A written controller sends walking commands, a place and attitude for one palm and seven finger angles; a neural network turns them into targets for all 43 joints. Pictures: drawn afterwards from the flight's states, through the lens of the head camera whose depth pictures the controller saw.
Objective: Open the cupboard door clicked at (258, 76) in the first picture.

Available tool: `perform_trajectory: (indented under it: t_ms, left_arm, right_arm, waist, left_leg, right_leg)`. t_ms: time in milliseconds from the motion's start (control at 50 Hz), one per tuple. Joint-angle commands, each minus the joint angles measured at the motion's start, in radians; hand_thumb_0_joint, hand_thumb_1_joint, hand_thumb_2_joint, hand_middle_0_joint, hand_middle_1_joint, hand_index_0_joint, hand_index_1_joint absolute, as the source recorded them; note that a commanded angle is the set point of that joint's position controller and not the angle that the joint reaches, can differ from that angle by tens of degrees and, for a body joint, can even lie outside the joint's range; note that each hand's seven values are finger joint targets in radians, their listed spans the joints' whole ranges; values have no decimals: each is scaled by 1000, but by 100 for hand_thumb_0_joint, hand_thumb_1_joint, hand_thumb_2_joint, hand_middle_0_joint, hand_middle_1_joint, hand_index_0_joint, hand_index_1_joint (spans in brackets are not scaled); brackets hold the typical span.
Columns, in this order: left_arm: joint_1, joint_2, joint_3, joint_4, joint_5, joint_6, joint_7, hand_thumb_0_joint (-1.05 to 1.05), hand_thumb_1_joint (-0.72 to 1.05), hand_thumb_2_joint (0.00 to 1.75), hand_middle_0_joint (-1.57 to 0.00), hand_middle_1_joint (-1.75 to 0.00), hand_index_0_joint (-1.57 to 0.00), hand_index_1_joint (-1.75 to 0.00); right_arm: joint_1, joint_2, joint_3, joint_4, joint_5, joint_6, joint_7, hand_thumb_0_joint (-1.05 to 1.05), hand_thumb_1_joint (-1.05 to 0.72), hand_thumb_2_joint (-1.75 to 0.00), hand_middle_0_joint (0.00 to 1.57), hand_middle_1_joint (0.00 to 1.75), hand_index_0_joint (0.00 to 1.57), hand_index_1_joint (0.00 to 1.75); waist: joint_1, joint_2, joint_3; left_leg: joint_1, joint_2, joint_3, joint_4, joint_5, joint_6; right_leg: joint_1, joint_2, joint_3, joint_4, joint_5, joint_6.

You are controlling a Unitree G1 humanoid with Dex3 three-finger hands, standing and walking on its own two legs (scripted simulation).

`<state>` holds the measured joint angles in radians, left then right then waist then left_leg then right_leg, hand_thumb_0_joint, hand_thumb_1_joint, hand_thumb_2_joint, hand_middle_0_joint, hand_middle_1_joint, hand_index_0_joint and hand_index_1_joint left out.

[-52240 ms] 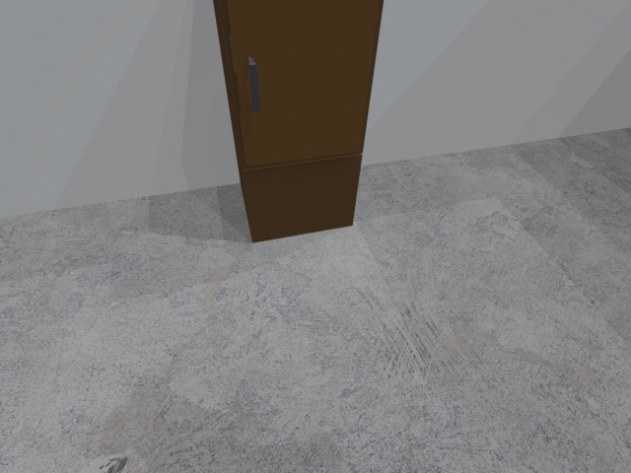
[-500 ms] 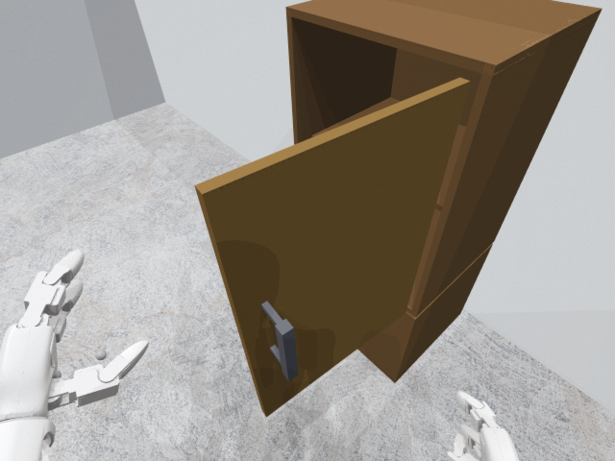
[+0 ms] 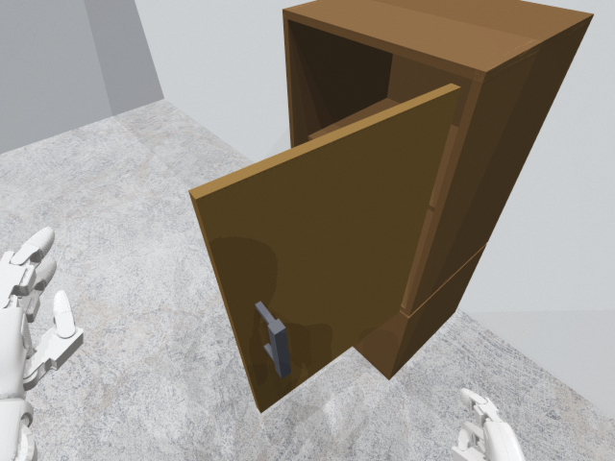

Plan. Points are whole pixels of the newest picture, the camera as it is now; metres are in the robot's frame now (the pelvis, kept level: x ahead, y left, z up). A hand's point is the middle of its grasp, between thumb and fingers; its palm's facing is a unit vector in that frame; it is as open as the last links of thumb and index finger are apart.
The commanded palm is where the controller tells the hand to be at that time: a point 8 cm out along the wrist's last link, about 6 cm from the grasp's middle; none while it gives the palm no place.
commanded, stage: draw the hand back to the body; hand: left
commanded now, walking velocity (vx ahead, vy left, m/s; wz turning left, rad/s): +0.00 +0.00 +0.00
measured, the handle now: (273, 341) +0.30 +0.10 -0.05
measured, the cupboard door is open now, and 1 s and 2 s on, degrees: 85 85 85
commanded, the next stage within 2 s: step back with the hand held close in 0.10 s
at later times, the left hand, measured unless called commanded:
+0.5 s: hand (87, 333) +0.19 +0.25 +0.15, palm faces +0.33 -0.80 -0.50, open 7.4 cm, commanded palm +0.13 +0.30 +0.17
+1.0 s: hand out of the picture +0.09 +0.29 +0.15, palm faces +0.49 -0.74 -0.46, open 7.4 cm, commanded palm +0.03 +0.32 +0.17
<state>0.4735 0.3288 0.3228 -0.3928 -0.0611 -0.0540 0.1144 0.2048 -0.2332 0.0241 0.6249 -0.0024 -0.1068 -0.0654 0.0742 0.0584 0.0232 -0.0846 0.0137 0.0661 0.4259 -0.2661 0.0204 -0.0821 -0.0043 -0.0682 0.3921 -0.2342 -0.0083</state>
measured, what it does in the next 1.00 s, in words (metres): shifts its weight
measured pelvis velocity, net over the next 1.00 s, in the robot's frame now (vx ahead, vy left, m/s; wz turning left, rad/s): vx -0.10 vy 0.02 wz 0.03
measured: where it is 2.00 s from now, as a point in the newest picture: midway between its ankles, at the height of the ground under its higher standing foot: outside the picture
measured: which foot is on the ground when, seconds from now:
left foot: down 0.00-1.00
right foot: down 0.00-1.00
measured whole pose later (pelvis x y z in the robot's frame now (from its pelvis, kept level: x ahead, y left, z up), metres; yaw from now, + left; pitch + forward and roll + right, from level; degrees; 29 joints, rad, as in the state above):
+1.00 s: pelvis -0.10 +0.02 -0.02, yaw +2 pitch -2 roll -1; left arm 0.51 0.38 0.44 -0.52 0.01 -0.21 0.16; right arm 0.22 -0.21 0.01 0.56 -0.01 -0.07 -0.07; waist 0.02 -0.01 0.07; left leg -0.41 -0.01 0.06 0.66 -0.29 0.07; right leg -0.38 0.00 -0.02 0.58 -0.17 0.01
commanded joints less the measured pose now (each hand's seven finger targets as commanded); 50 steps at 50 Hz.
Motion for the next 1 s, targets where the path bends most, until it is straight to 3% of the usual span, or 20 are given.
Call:
perform_trajectory:
  t_ms: [0,80,180,200,220,240,260,280,320,340,400,480,540,600,640,740,780,880,940,980]
  left_arm:
    - [-111,213,135,-255,6,-77,26,0,90,90,-20,-30,-20,-30]
    - [-107,197,123,-207,4,-73,23,0,90,90,-20,-30,-20,-30]
    - [-100,180,113,-170,-1,-79,15,0,90,90,-20,-30,-20,-30]
    - [-186,208,124,-231,4,-89,18,0,90,90,-20,-30,-20,-30]
    - [-259,322,244,-256,14,-131,26,0,90,90,-20,-30,-20,-30]
    - [-246,315,240,-219,20,-147,23,0,90,90,-20,-30,-20,-30]
    - [-121,246,189,-148,17,-135,16,0,90,90,-20,-30,-20,-30]
    - [-88,221,162,-162,19,-136,11,0,90,90,-20,-30,-20,-30]
    - [-30,203,147,-175,19,-142,10,0,90,90,-20,-30,-20,-30]
    - [-6,208,155,-190,18,-148,12,0,90,90,-20,-30,-20,-30]
    - [52,242,192,-228,14,-145,19,0,90,90,-20,-30,-20,-30]
    - [86,286,242,-288,11,-148,33,0,90,90,-20,-30,-20,-30]
    - [97,289,248,-295,10,-149,41,0,90,90,-20,-30,-20,-30]
    - [99,269,229,-290,15,-152,45,0,90,90,-20,-30,-20,-30]
    - [80,264,225,-304,22,-158,47,0,90,90,-20,-30,-20,-30]
    - [46,248,227,-291,49,-178,55,0,90,90,-20,-30,-20,-30]
    - [22,238,226,-296,64,-185,59,0,90,90,-20,-30,-20,-30]
    - [-24,246,235,-328,76,-209,59,0,90,90,-20,-30,-20,-30]
    - [-40,267,248,-379,68,-223,61,0,90,90,-20,-30,-20,-30]
    - [-26,257,237,-380,58,-227,65,0,90,90,-20,-30,-20,-30]
  right_arm:
    - [-143,-94,-33,-154,-1,-71,-16,0,-90,-90,20,30,20,30]
    - [-146,-95,-36,-142,0,-75,-19,0,-90,-90,20,30,20,30]
    - [-149,-98,-41,-137,1,-73,-16,0,-90,-90,20,30,20,30]
    - [-159,-99,-41,-137,2,-78,-17,0,-90,-90,20,30,20,30]
    - [-137,-116,-37,-176,10,-57,-20,0,-90,-90,20,30,20,30]
    - [-133,-104,-38,-161,6,-42,-24,0,-90,-90,20,30,20,30]
    - [-139,-106,-43,-156,2,-31,-22,0,-90,-90,20,30,20,30]
    - [-139,-113,-45,-165,-1,-21,-18,0,-90,-90,20,30,20,30]
    - [-136,-120,-51,-175,-2,-8,-17,0,-90,-90,20,30,20,30]
    - [-140,-123,-54,-178,-3,-3,-20,0,-90,-90,20,30,20,30]
    - [-133,-119,-65,-202,3,22,-20,0,-90,-90,20,30,20,30]
    - [-137,-111,-73,-231,8,46,-26,0,-90,-90,20,30,20,30]
    - [-144,-112,-76,-237,9,52,-32,0,-90,-90,20,30,20,30]
    - [-133,-117,-74,-240,9,50,-33,0,-90,-90,20,30,20,30]
    - [-134,-125,-76,-242,9,43,-33,0,-90,-90,20,30,20,30]
    - [-119,-138,-77,-248,5,19,-33,0,-90,-90,20,30,20,30]
    - [-101,-139,-79,-245,-2,9,-34,0,-90,-90,20,30,20,30]
    - [-82,-134,-81,-239,-5,-17,-29,0,-90,-90,20,30,20,30]
    - [-76,-129,-81,-225,-7,-32,-24,0,-90,-90,20,30,20,30]
    - [-70,-118,-73,-213,-7,-39,-21,0,-90,-90,20,30,20,30]
  waist:
    - [-2,58,-82]
    - [-7,3,-25]
    - [-6,-24,-18]
    - [-8,15,-46]
    - [-54,-47,29]
    - [-55,-57,27]
    - [-59,-88,15]
    - [-59,-82,-10]
    - [-61,-12,-69]
    - [-57,17,-107]
    - [-57,-44,-197]
    - [-56,-57,-237]
    - [-56,-16,-206]
    - [-59,10,-154]
    - [-57,35,-131]
    - [-61,53,-56]
    - [-66,50,-39]
    - [-75,16,-38]
    - [-80,-19,-54]
    - [-85,-24,-63]
  left_leg:
    - [1,9,-44,-66,226,-1]
    - [-4,10,-38,-71,203,4]
    - [-1,13,-40,-86,163,6]
    - [13,9,-37,-83,161,7]
    - [-71,25,-53,-54,82,19]
    - [-79,17,-66,-34,59,20]
    - [-60,20,-60,-23,81,18]
    - [-56,22,-54,-23,109,15]
    - [-50,33,-46,-31,176,12]
    - [-51,37,-48,-35,226,12]
    - [-52,54,-44,-18,333,8]
    - [-96,58,-51,-3,382,3]
    - [-146,63,-63,-12,345,7]
    - [-217,78,-82,-46,230,18]
    - [-294,93,-105,-82,114,33]
    - [-574,135,-165,-178,-316,78]
    - [-644,149,-176,-180,-399,90]
    - [-647,118,-170,-92,-463,87]
    - [-529,74,-157,-11,-407,64]
    - [-468,62,-156,2,-355,50]
  right_leg:
    - [19,-2,42,-60,180,-14]
    - [-5,2,42,-82,165,-10]
    - [-11,2,44,-96,113,-6]
    - [-6,0,52,-98,114,-7]
    - [-110,-44,150,-148,148,-7]
    - [-120,-68,161,-163,147,-12]
    - [-132,-78,159,-164,159,-14]
    - [-123,-78,150,-150,186,-13]
    - [-94,-77,129,-103,262,-10]
    - [-61,-75,113,-75,318,-7]
    - [-10,-69,105,-13,443,2]
    - [20,-69,105,47,522,0]
    - [1,-65,107,64,481,1]
    - [-22,-45,111,71,353,8]
    - [5,-28,104,91,267,13]
    - [103,1,107,182,102,22]
    - [117,6,109,219,66,23]
    - [35,-13,174,179,-56,6]
    - [-100,-40,229,93,-126,-17]
    - [-157,-47,227,82,-113,-19]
